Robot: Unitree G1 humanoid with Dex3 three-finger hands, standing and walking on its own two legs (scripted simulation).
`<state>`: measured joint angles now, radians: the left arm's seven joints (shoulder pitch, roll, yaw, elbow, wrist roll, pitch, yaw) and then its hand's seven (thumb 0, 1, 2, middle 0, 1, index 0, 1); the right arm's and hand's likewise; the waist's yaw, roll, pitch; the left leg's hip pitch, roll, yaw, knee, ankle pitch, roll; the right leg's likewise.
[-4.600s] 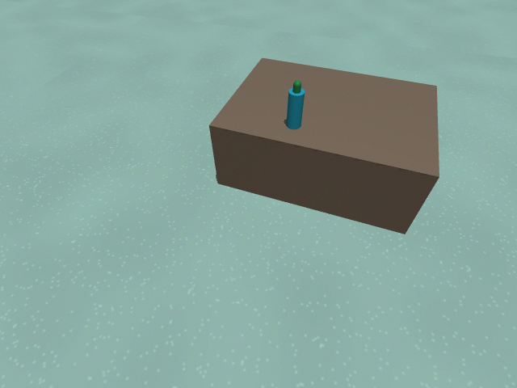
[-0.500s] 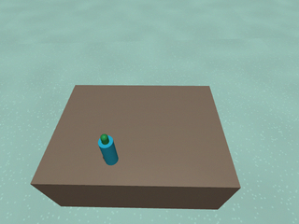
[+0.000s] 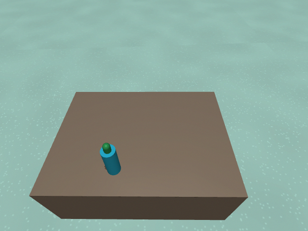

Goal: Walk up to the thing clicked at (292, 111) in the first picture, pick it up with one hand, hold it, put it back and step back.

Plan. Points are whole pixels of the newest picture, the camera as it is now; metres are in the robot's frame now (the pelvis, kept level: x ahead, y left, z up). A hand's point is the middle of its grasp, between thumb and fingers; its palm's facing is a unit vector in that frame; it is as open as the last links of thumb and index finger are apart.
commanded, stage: stand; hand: left
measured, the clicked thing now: (110, 157) +0.49 +0.21 -0.28
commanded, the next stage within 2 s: go down in 2.00 s
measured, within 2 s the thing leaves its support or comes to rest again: neither
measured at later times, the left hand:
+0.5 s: hand out of the picture +0.08 +0.25 -0.16, palm faces -0.02 -0.94 -0.35, open 7.4 cm
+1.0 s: hand out of the picture +0.10 +0.25 -0.15, palm faces -0.02 -0.94 -0.35, open 7.4 cm
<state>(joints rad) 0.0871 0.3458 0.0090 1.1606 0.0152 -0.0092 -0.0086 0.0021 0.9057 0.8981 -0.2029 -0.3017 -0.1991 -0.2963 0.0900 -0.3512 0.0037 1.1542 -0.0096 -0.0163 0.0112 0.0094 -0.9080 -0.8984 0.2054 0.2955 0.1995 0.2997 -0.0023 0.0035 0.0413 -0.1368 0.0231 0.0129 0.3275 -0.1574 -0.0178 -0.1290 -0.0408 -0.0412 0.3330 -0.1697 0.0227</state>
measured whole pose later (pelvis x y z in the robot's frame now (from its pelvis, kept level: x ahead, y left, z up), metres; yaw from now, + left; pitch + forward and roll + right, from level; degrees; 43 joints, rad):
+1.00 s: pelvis +0.02 -0.01 +0.00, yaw +0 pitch -2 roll +0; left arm 0.10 0.35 0.00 1.14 0.01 -0.01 0.00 0.00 0.91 0.90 -0.20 -0.30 -0.20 -0.30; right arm 0.09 -0.36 0.01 1.14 -0.01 -0.01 0.01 0.01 -0.91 -0.90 0.21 0.30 0.20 0.30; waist 0.00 0.01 0.04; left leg -0.10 0.03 0.01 0.31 -0.18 -0.03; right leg -0.10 -0.03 -0.04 0.32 -0.19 0.01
